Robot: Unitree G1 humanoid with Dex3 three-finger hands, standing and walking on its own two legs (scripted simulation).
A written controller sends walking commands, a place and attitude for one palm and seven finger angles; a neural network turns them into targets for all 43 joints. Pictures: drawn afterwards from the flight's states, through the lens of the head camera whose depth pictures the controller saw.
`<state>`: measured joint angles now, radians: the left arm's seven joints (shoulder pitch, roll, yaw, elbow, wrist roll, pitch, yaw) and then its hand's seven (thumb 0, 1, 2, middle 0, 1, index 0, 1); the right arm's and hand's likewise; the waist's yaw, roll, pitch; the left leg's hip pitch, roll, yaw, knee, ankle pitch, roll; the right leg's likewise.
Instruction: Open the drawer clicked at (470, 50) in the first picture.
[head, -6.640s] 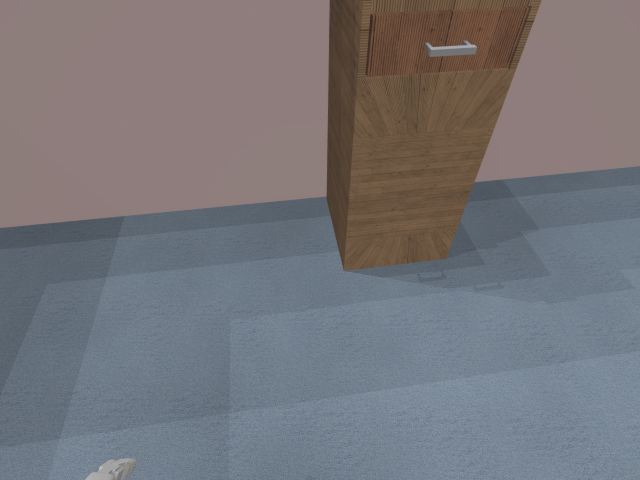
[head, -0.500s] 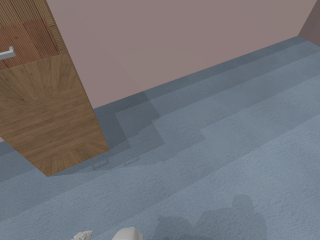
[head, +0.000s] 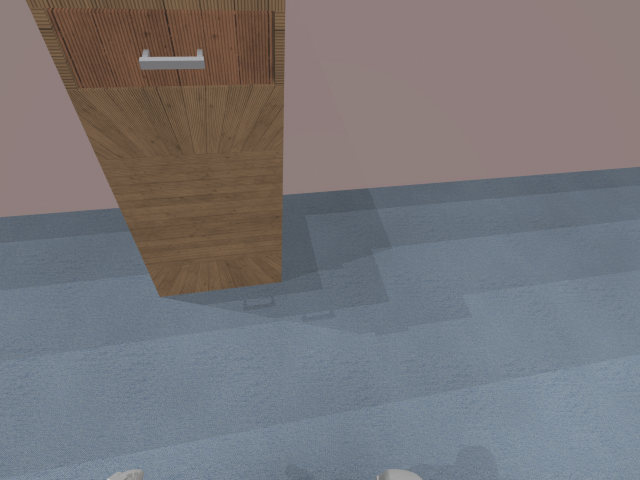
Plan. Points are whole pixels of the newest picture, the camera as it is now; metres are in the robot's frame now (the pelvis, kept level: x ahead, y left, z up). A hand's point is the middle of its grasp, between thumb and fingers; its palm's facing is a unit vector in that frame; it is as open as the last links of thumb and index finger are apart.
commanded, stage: turn to face it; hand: left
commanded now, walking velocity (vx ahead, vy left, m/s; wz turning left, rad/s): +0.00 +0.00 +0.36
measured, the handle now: (173, 58) +0.80 +0.34 +0.10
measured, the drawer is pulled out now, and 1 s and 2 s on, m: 0.00 0.00 0.00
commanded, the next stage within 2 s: take the last steps up to it in 0.32 s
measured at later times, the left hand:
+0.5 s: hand out of the picture -0.01 +0.13 -0.15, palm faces +0.22 -0.94 -0.26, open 7.4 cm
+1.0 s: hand out of the picture -0.05 +0.18 -0.18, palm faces +0.26 -0.96 -0.14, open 7.4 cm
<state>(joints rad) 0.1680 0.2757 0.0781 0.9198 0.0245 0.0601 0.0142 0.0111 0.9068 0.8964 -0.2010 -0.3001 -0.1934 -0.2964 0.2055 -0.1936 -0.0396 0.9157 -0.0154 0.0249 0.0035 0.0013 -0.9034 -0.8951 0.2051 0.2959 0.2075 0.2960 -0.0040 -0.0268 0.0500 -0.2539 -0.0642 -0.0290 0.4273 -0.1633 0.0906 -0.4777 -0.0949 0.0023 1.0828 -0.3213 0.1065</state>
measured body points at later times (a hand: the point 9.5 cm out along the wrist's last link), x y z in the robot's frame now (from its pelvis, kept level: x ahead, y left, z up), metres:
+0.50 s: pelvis -0.03 -0.06 +0.00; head -0.03 -0.09 +0.45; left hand -0.02 +0.18 -0.13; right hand +0.04 -0.31 -0.17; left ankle -0.05 +0.08 -0.66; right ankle -0.03 -0.16 -0.74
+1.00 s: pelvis +0.02 +0.02 +0.00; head +0.02 +0.04 +0.45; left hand -0.07 +0.24 -0.17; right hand +0.10 -0.21 -0.14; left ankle -0.05 +0.10 -0.74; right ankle +0.07 -0.12 -0.66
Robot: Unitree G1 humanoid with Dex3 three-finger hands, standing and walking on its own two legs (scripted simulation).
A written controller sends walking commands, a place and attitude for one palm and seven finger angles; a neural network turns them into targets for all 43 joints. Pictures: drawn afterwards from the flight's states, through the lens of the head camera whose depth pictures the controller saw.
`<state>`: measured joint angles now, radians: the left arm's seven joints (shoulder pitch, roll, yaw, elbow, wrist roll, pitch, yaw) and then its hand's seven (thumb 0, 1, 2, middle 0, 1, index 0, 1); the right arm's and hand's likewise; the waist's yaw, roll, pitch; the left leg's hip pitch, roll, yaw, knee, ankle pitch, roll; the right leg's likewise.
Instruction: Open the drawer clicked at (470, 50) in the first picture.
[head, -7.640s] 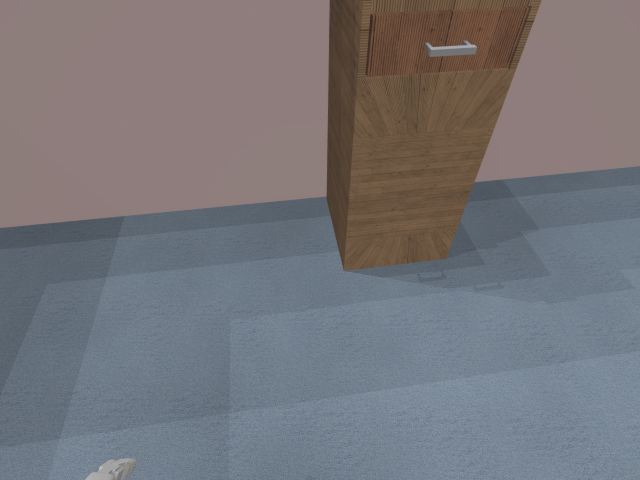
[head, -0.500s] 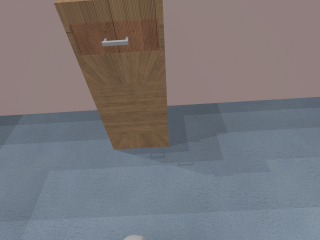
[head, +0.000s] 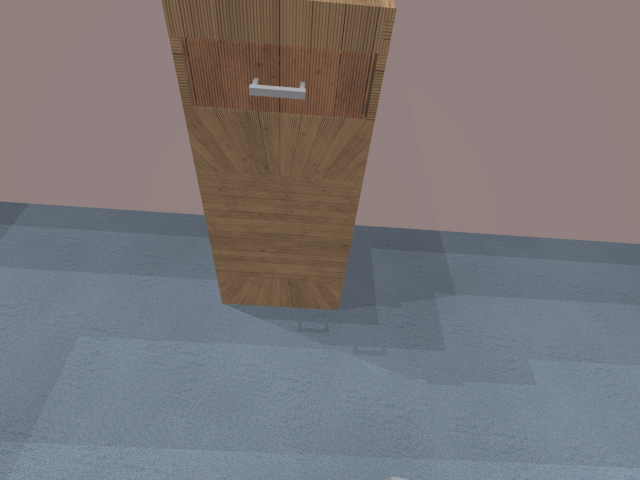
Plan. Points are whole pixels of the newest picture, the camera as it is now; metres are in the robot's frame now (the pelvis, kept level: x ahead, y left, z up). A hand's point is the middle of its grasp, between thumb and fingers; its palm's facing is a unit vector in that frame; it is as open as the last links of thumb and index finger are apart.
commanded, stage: take the last steps up to it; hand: left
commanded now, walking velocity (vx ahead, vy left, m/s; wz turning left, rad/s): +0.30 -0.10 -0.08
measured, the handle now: (278, 87) +0.82 +0.15 +0.10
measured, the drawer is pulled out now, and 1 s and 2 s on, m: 0.00 0.00 0.00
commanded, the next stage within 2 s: come to a stop and stand still in 0.66 s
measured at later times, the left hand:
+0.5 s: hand (259, 418) +0.25 +0.10 -0.17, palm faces +0.02 -0.97 -0.23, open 7.2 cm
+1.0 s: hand (270, 398) +0.29 +0.09 -0.19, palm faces +0.06 -0.98 -0.18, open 7.4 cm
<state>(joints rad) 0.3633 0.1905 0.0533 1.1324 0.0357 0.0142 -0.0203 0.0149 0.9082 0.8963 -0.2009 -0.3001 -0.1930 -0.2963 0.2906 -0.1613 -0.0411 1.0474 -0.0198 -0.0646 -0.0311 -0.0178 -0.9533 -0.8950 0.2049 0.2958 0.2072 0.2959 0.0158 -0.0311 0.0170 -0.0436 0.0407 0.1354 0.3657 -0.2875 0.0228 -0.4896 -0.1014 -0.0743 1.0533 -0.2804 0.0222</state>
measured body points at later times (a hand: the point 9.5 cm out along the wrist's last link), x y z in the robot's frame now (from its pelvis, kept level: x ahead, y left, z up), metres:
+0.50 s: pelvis +0.17 -0.08 -0.01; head +0.18 -0.10 +0.44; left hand +0.25 +0.16 -0.15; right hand +0.15 -0.31 -0.17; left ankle +0.16 +0.06 -0.66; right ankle +0.21 -0.16 -0.75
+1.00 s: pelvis +0.29 -0.07 -0.01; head +0.32 -0.07 +0.44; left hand +0.28 +0.15 -0.17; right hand +0.36 -0.31 -0.16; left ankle +0.30 +0.04 -0.75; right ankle +0.31 -0.20 -0.73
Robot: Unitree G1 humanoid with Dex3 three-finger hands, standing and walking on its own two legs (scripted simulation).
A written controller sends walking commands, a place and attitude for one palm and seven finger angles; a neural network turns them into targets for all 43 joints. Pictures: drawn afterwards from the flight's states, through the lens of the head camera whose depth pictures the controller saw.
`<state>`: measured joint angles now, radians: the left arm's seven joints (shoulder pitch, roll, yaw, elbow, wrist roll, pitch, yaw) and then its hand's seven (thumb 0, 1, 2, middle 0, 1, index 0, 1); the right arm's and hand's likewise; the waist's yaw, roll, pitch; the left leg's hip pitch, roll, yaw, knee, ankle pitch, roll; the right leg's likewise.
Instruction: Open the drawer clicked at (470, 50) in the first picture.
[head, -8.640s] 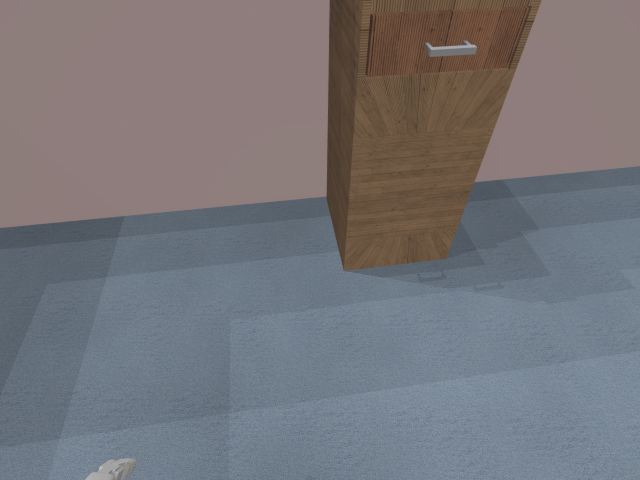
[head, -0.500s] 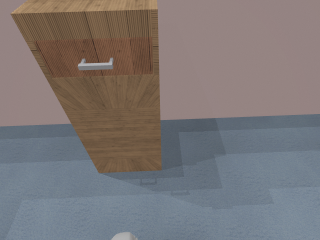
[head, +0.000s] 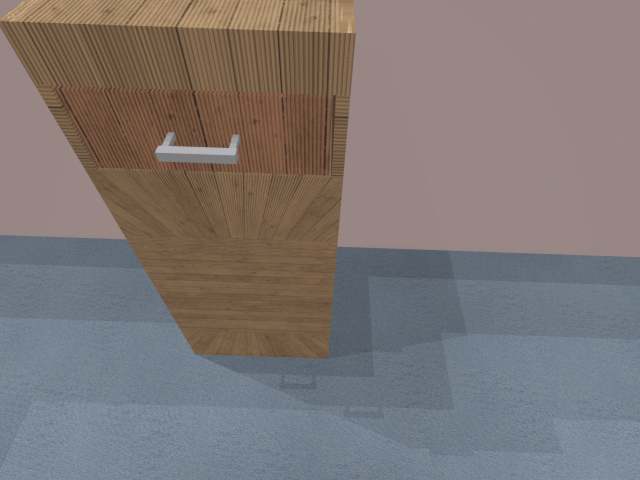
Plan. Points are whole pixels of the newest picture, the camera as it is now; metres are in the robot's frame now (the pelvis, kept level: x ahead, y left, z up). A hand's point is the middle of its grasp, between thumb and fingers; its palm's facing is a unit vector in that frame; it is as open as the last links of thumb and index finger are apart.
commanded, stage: come to a stop and stand still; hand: left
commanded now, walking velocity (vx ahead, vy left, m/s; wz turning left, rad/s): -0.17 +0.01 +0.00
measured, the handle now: (200, 147) +0.53 +0.23 +0.10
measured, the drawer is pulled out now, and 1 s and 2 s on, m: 0.00 0.00 0.00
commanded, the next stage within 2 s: look again from close up in 0.84 s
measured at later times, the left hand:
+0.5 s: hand out of the picture +0.01 +0.14 -0.15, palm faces +0.09 -0.96 -0.28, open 7.4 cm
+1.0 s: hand out of the picture -0.01 +0.14 -0.18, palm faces -0.03 -0.98 -0.22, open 7.4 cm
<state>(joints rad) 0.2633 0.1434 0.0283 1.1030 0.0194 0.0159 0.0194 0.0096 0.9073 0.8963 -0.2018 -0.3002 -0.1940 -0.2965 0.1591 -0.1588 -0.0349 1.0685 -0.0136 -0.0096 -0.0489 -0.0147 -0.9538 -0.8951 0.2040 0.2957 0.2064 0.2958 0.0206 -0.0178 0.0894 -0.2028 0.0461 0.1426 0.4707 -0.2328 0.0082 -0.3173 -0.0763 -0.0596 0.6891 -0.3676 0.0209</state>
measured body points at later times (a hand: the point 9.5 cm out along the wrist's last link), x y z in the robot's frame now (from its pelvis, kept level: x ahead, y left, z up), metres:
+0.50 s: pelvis -0.04 -0.05 +0.01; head -0.01 -0.08 +0.46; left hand +0.00 +0.19 -0.13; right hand +0.03 -0.29 -0.16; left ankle -0.10 +0.12 -0.69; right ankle +0.03 -0.13 -0.74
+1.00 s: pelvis -0.03 -0.04 -0.01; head +0.01 -0.05 +0.44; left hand -0.01 +0.19 -0.16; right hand -0.10 -0.24 -0.17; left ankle -0.10 +0.10 -0.73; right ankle -0.04 -0.14 -0.74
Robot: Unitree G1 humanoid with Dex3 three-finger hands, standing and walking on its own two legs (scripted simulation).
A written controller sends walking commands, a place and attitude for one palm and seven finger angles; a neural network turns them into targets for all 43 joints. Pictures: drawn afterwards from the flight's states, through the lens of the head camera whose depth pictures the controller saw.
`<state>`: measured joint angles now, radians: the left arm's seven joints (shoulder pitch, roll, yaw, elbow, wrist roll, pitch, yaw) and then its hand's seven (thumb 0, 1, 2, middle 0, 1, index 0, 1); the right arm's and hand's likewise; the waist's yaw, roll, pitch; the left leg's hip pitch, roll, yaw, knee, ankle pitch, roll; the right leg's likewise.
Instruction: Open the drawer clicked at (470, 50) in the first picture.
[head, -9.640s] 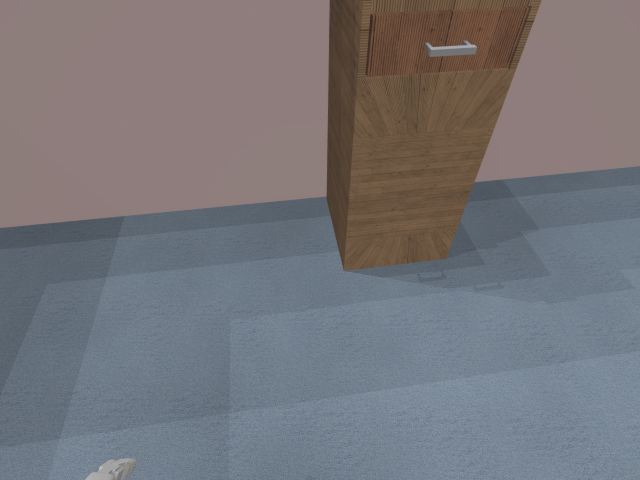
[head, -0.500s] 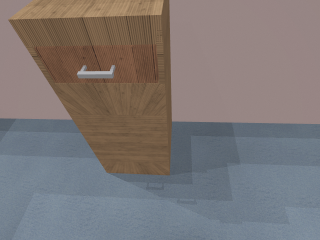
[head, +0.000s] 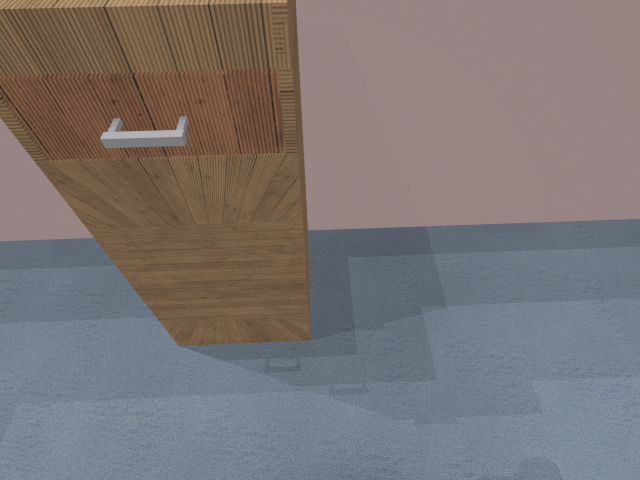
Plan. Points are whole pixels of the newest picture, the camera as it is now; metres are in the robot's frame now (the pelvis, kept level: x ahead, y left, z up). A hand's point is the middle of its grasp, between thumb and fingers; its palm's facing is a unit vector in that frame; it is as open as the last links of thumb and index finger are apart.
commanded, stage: look again from close up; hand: left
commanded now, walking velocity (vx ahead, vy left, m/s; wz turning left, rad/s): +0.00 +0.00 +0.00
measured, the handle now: (147, 131) +0.56 +0.28 +0.11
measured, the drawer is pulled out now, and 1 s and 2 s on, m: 0.00 0.00 0.00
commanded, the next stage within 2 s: shuffle to correct the standing spot in 0.40 s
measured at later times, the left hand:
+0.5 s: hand out of the picture -0.01 +0.16 -0.17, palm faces +0.07 -0.98 -0.19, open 7.4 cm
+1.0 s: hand out of the picture +0.00 +0.20 -0.16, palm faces +0.06 -0.98 -0.16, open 7.4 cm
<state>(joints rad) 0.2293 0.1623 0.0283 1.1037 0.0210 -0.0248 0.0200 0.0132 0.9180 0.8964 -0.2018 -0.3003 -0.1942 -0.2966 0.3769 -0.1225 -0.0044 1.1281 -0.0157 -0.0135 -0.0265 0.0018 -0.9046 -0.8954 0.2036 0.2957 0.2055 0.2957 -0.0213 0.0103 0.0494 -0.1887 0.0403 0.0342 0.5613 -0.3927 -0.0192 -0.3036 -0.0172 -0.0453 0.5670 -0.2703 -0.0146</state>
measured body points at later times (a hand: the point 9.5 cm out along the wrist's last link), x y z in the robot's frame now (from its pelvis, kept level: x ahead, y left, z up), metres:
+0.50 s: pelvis +0.00 -0.01 +0.01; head -0.02 -0.02 +0.46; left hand -0.01 +0.21 -0.15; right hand +0.03 -0.24 -0.15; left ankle -0.02 +0.11 -0.73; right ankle -0.01 -0.11 -0.73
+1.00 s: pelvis +0.01 +0.04 +0.01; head +0.01 +0.04 +0.46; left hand +0.00 +0.26 -0.15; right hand -0.07 -0.16 -0.15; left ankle -0.01 +0.11 -0.73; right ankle +0.02 -0.08 -0.68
